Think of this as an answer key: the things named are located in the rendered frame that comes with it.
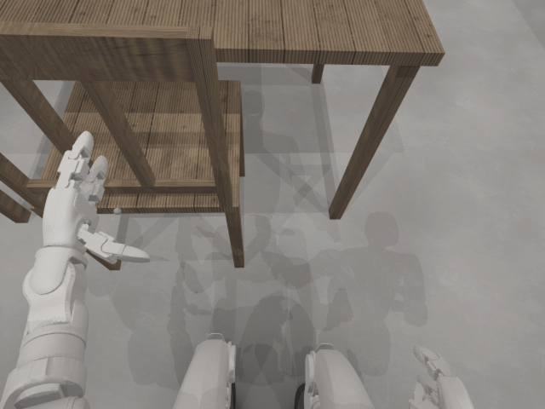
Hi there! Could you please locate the robot left hand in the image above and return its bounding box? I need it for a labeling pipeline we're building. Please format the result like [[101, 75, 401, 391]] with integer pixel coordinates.
[[43, 131, 151, 264]]

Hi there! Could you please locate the chair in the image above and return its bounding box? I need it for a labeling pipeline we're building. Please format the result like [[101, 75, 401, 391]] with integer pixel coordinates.
[[0, 21, 245, 270]]

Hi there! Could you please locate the robot right hand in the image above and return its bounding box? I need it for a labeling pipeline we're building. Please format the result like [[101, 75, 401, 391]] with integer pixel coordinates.
[[409, 345, 474, 409]]

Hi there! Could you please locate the right robot shin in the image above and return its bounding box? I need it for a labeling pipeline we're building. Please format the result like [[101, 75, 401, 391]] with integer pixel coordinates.
[[304, 343, 334, 409]]

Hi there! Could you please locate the table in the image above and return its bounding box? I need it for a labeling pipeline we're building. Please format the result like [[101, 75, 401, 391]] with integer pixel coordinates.
[[0, 0, 445, 223]]

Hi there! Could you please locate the left robot forearm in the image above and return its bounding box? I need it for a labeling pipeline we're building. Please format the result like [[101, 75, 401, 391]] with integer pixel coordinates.
[[0, 245, 89, 409]]

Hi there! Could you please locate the robot right thigh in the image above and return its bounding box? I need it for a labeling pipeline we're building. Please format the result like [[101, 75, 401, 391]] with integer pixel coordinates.
[[305, 349, 375, 409]]

